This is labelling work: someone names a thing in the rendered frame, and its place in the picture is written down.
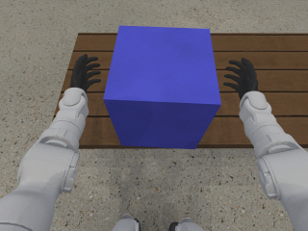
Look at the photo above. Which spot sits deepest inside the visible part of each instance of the left robot forearm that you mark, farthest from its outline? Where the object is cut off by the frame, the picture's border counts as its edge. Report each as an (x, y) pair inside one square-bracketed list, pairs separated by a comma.
[(67, 127)]

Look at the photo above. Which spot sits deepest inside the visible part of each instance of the carton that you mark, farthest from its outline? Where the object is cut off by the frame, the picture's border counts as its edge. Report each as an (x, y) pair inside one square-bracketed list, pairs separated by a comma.
[(162, 88)]

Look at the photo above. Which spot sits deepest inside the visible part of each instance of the robot right hand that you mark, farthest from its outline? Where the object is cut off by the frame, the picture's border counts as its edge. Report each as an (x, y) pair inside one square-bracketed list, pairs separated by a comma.
[(248, 78)]

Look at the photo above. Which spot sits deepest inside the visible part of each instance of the left robot upper arm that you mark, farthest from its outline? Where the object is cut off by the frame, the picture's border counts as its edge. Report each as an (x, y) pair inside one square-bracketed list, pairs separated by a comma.
[(49, 171)]

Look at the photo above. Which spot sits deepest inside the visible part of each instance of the table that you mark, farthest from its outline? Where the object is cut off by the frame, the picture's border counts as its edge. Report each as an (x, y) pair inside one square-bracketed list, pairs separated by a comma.
[(280, 61)]

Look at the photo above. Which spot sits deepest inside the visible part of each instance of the right robot foot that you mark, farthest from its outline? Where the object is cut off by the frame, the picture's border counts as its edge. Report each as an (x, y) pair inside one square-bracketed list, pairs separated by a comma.
[(172, 226)]

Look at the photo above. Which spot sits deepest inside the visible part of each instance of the robot left shin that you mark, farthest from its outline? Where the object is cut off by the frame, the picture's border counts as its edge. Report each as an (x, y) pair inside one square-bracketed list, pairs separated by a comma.
[(127, 216)]

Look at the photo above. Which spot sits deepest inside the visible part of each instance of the right robot upper arm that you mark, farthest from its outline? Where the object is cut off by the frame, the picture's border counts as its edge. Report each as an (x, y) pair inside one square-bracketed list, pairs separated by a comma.
[(284, 176)]

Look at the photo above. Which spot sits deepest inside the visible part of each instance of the robot left hand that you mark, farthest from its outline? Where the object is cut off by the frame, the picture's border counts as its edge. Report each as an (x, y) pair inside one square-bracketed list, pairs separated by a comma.
[(80, 78)]

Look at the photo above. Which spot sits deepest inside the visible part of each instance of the right robot forearm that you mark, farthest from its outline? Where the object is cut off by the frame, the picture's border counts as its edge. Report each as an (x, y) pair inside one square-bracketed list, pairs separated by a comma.
[(261, 127)]

